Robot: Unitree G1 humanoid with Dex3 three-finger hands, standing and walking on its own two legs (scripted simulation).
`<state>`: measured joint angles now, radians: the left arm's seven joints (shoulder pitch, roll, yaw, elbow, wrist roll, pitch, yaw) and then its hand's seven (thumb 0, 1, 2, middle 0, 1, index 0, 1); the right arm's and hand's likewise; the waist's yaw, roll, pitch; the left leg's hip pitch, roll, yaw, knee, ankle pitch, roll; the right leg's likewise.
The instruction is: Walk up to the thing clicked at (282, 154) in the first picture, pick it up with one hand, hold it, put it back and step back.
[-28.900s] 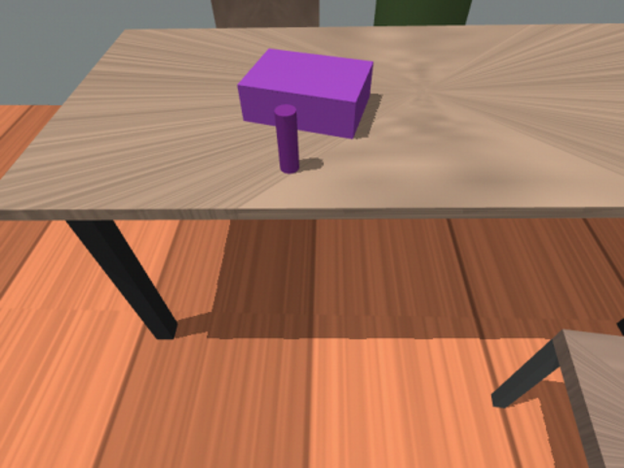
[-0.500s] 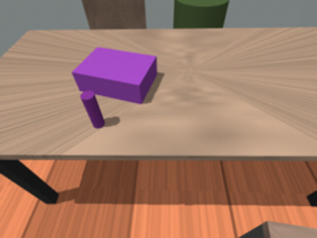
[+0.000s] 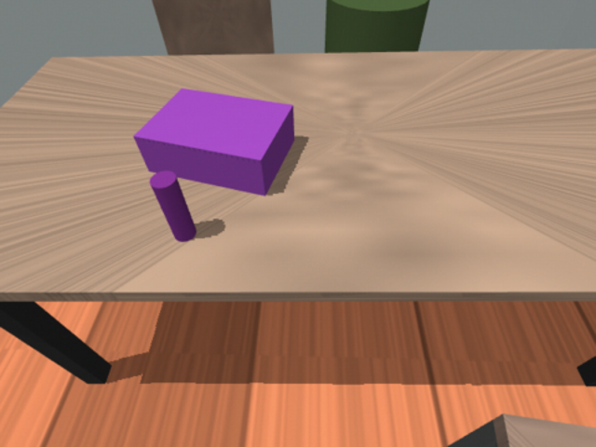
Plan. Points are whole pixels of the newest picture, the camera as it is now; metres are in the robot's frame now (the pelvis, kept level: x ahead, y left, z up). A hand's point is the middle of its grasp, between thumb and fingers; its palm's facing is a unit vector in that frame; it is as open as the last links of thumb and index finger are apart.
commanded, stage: stand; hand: left
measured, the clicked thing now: (175, 208) +0.47 +0.25 +0.03
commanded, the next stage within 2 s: step back in 0.10 s
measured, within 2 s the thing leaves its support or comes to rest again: neither
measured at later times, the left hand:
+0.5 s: hand out of the picture +0.08 +0.32 -0.19, palm faces -0.03 -0.93 -0.38, open 7.4 cm
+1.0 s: hand out of the picture -0.06 +0.30 -0.15, palm faces -0.06 -0.91 -0.40, open 7.4 cm
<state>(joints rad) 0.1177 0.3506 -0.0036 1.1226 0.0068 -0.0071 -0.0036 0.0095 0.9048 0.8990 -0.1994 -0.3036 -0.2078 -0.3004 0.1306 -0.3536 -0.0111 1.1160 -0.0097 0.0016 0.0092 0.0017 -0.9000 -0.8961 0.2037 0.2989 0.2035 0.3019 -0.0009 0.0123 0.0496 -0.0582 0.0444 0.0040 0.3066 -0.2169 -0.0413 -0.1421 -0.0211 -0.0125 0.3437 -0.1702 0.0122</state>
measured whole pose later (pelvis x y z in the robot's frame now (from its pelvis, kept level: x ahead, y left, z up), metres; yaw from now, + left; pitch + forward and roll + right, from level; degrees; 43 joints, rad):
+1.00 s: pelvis -0.18 +0.04 -0.02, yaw -4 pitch -2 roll +1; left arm 0.15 0.35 0.06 0.84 0.02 0.05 0.00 0.01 0.90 0.90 -0.20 -0.30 -0.21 -0.30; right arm 0.14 -0.40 -0.05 0.87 0.01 0.05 -0.02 0.00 -0.90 -0.90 0.21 0.30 0.20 0.30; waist 0.02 0.02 0.16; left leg -0.45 -0.11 -0.13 1.11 -0.50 -0.01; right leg -0.28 0.01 0.05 0.61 -0.30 -0.03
